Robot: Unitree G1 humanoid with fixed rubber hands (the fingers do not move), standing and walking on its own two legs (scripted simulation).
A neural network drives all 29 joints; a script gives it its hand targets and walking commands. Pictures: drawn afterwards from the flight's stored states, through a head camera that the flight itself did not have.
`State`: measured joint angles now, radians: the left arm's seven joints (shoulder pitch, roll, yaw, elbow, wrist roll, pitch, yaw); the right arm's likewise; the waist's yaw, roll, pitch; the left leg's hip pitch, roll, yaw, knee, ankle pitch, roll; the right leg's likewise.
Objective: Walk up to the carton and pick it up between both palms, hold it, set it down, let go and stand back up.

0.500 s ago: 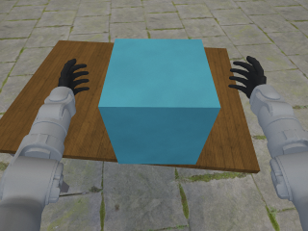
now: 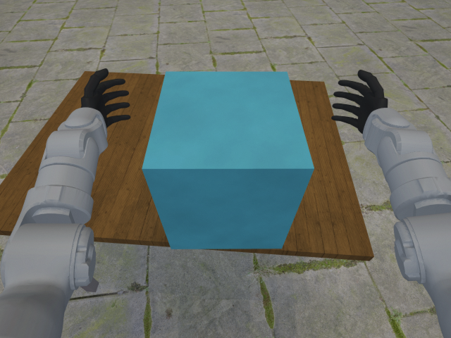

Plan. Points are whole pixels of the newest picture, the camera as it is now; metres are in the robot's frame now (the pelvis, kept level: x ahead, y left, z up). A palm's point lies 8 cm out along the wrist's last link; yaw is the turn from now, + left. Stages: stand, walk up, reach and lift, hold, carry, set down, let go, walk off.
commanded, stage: set down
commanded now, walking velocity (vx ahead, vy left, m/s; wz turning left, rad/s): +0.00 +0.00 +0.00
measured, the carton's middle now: (226, 164) +0.48 +0.04 +0.01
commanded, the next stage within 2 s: none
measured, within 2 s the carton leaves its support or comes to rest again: neither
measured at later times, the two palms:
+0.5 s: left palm (97, 194) +0.34 +0.26 +0.08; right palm (349, 198) +0.37 -0.19 +0.06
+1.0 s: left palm (107, 213) +0.31 +0.24 +0.06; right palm (356, 220) +0.33 -0.19 +0.05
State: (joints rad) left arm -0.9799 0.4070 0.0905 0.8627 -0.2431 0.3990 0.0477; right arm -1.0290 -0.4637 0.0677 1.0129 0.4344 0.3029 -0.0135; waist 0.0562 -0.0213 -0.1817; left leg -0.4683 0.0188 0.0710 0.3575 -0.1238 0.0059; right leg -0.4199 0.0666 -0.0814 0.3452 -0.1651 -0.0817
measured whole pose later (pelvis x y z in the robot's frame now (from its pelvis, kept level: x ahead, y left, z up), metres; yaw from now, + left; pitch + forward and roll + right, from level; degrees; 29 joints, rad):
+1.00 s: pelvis -0.02 +0.01 +0.00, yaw +0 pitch +5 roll +1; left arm -0.39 0.20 0.10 0.59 -0.15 0.12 0.06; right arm -0.37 -0.30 0.01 0.65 0.29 0.05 0.03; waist 0.05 -0.01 -0.10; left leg -0.33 0.00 0.08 0.37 -0.13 0.02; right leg -0.30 0.05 -0.07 0.41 -0.19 -0.07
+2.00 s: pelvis +0.00 +0.01 +0.00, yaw -1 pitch -1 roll +0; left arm 0.14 0.22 0.00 0.59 -0.12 -0.22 0.08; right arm 0.16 -0.18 0.01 0.65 0.20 -0.30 0.07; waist 0.03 -0.04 0.03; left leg -0.20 0.01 0.09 0.45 -0.23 0.02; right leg -0.16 0.05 -0.06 0.44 -0.26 -0.07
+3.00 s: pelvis +0.02 +0.02 +0.00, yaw -1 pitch -4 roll +0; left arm 0.21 0.22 0.01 0.56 0.00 0.06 0.01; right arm 0.22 -0.17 -0.02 0.73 0.02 -0.20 0.03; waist 0.02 -0.02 0.08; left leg -0.10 0.00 0.09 0.40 -0.23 0.03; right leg -0.05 0.05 -0.05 0.38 -0.26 -0.06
